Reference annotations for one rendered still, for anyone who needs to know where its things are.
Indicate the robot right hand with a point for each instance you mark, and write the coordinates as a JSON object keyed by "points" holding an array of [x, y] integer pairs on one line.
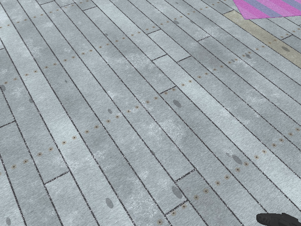
{"points": [[273, 219]]}

